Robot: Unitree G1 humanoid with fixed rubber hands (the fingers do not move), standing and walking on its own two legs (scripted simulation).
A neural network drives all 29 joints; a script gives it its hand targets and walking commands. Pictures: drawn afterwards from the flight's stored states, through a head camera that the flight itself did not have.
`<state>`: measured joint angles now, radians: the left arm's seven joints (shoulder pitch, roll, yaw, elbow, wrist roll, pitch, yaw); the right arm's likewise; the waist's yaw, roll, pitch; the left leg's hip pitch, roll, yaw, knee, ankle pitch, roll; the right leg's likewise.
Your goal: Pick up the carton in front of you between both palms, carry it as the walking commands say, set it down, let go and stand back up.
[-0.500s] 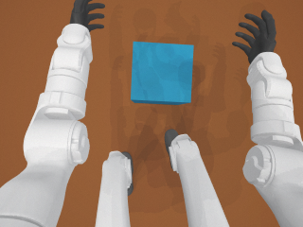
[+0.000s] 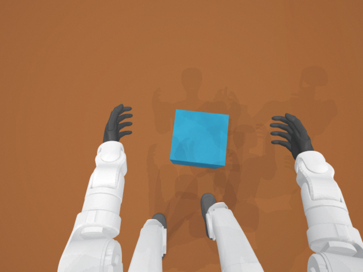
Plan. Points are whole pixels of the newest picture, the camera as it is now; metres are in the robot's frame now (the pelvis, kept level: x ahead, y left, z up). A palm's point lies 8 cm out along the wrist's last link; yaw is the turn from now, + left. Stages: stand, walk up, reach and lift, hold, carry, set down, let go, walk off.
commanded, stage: let go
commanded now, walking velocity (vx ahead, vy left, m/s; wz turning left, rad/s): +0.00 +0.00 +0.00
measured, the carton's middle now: (197, 142) +0.45 -0.09 -0.58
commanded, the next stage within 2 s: stand in 1.04 s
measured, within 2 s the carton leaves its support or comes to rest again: neither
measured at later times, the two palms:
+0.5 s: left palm (51, 206) +0.28 +0.22 -0.01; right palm (322, 220) +0.20 -0.22 +0.00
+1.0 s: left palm (28, 233) +0.24 +0.25 +0.00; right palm (323, 213) +0.21 -0.22 +0.01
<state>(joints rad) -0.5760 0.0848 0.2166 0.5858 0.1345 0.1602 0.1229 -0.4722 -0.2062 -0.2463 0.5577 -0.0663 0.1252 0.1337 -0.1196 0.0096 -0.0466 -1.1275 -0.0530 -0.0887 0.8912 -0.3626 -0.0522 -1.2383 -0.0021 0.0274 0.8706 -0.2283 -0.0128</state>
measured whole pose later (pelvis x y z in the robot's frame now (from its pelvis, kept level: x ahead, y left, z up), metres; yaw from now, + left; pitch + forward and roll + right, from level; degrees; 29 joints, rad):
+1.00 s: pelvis +0.07 +0.03 +0.07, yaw -4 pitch -2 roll -1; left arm 0.23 0.20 0.02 0.47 -0.01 0.07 -0.02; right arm 0.23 -0.25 -0.04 0.39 -0.02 0.19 0.02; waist 0.00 0.03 0.05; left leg -0.07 -0.01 -0.05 0.46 -0.35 0.01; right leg -0.19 0.02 0.06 0.45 -0.23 0.02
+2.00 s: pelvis +0.10 +0.01 +0.04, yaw -15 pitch +3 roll +1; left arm 0.36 0.25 0.02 0.73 0.02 0.01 0.04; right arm 0.39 -0.30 -0.03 0.73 -0.02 0.06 -0.06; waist -0.02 0.02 -0.04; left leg -0.17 0.04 0.11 0.65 -0.54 -0.02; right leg -0.43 0.12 0.20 0.78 -0.39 -0.02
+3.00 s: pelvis +0.08 +0.03 +0.05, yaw -20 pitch +1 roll +0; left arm 0.32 0.17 0.00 0.93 0.02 0.02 0.05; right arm 0.42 -0.22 -0.01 0.99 -0.03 0.04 -0.06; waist -0.02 0.02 0.01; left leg -0.10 0.03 0.16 0.57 -0.48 0.01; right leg -0.38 0.09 0.16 0.67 -0.29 0.00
